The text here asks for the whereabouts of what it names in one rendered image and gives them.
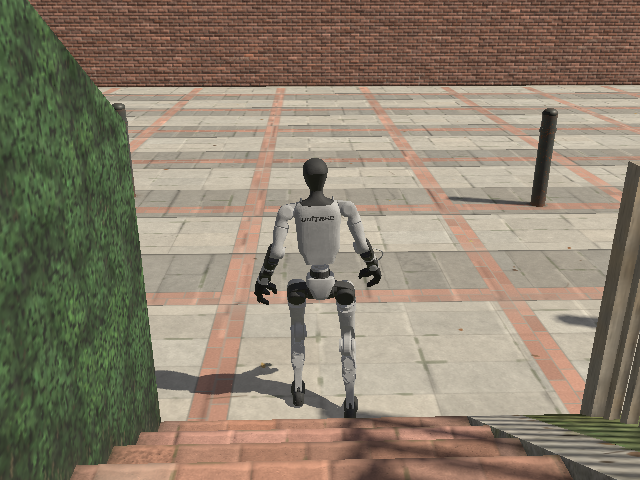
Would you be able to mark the stairs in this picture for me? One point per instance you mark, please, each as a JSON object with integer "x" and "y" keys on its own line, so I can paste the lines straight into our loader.
{"x": 386, "y": 448}

